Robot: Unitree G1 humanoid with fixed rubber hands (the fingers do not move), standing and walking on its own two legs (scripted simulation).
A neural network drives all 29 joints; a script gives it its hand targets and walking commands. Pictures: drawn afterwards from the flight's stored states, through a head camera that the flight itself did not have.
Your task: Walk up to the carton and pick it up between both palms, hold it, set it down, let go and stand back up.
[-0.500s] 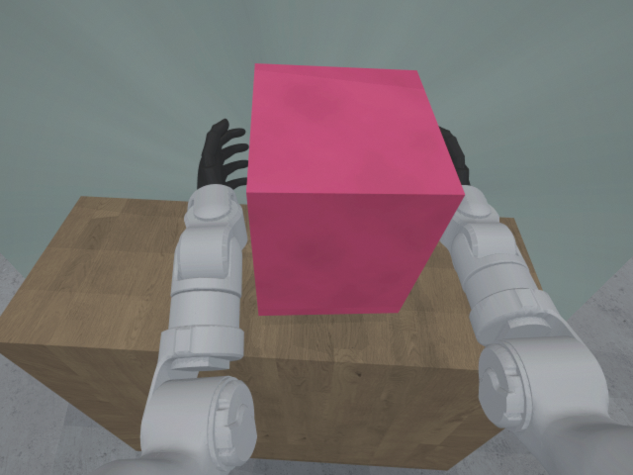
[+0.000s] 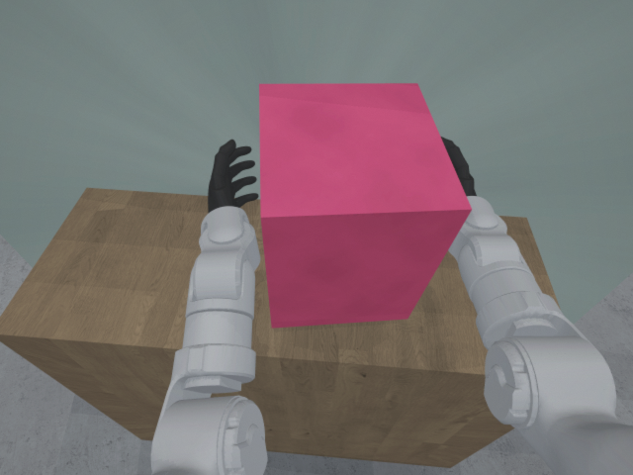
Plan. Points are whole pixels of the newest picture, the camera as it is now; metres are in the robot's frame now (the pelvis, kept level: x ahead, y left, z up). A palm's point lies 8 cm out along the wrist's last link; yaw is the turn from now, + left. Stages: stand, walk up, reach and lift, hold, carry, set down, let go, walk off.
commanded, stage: set down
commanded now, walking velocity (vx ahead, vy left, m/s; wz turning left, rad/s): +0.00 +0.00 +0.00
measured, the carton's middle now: (340, 212) +0.42 +0.02 +0.09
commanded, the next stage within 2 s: none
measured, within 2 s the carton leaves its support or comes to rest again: rests again in 1.04 s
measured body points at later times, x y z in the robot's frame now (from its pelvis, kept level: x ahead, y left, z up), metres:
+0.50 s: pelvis +0.01 +0.00 +0.00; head +0.03 +0.02 +0.45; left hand +0.40 +0.16 +0.12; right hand +0.45 -0.14 +0.11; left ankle +0.01 +0.13 -0.74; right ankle +0.03 -0.09 -0.74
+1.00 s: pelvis +0.02 +0.00 +0.00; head +0.04 +0.01 +0.45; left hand +0.40 +0.15 +0.09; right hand +0.46 -0.14 +0.09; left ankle +0.01 +0.13 -0.74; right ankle +0.03 -0.09 -0.74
